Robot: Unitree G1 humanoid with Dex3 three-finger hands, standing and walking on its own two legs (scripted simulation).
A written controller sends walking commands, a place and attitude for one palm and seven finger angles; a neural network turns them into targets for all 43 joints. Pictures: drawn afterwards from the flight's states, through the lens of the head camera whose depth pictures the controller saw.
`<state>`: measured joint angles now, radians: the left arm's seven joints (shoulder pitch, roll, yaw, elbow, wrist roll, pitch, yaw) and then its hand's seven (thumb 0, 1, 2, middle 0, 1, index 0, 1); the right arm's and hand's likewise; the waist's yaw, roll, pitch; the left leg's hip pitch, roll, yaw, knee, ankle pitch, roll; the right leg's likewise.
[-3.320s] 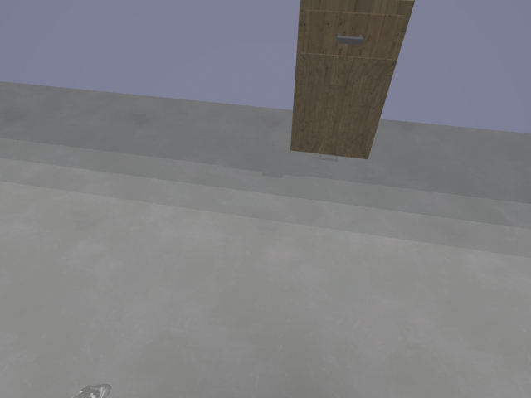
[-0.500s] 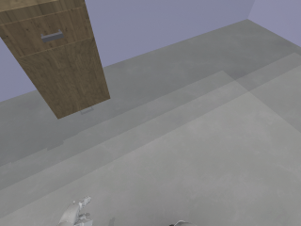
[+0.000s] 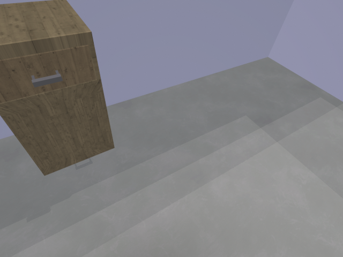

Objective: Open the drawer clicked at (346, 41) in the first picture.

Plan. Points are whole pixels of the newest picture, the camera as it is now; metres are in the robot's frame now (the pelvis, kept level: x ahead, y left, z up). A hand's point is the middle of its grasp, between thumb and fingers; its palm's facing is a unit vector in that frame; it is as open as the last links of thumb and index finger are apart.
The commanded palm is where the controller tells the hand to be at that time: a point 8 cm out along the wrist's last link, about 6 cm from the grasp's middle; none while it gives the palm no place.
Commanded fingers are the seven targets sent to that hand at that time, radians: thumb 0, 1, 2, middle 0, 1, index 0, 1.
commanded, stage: walk to a spot facing it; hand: left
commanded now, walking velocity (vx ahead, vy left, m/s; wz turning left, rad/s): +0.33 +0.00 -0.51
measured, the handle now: (46, 77) +0.77 +0.59 -0.08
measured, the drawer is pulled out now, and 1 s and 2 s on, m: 0.00 0.00 0.00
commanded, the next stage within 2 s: turn to face it in 0.26 s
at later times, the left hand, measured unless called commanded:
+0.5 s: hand (148, 185) +0.37 +0.09 -0.17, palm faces -0.20 -0.96 -0.22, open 7.3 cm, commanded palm none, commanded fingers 0.00 0.90 0.90 -0.20 -0.30 -0.20 -0.30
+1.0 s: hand (116, 201) +0.31 +0.19 -0.18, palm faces +0.14 -0.96 -0.22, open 7.4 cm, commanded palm none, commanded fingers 0.00 0.90 0.90 -0.20 -0.30 -0.20 -0.30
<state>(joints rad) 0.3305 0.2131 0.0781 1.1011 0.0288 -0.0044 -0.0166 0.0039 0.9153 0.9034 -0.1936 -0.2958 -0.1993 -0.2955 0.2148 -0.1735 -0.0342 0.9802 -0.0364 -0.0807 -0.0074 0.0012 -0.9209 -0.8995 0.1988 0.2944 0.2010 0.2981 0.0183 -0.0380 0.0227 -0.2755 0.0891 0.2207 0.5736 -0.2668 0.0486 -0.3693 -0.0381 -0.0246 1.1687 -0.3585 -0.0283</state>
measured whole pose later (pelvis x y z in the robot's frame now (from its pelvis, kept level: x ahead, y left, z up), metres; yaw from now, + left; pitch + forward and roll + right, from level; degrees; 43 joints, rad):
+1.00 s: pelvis +0.26 -0.03 -0.01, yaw +5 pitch +0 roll -2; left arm 0.19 0.24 0.09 0.96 0.02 0.05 0.02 0.00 0.91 0.90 -0.20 -0.30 -0.20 -0.30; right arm 0.18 -0.20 -0.05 0.91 -0.03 0.02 0.00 0.00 -0.91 -0.90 0.20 0.29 0.20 0.30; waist 0.00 -0.03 0.07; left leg -0.36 0.03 0.10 0.63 -0.28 0.06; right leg -0.47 -0.10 -0.11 1.11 -0.47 0.07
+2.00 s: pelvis +0.24 -0.03 +0.01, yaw +32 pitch +0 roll -1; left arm 0.24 0.24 0.06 1.01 0.03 0.04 -0.01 0.01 0.91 0.90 -0.19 -0.30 -0.20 -0.30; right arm 0.21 -0.17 -0.03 0.97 -0.02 -0.01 -0.01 0.00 -0.92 -0.90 0.20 0.30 0.21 0.30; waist 0.01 -0.01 0.04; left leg -0.17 -0.01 0.03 0.42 -0.24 0.05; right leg -0.39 -0.08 -0.06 0.91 -0.43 0.06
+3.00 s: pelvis +0.43 +0.15 +0.00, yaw +33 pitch -2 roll +2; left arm 0.17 0.16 0.04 1.02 0.02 -0.02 0.02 0.00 0.91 0.90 -0.19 -0.30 -0.20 -0.30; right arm 0.30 -0.13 -0.03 1.11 -0.02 -0.01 -0.03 0.00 -0.92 -0.90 0.20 0.29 0.20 0.30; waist -0.01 -0.01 0.03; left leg -0.15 0.02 0.20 0.50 -0.32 0.02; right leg -0.31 -0.08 -0.07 0.56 -0.19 0.00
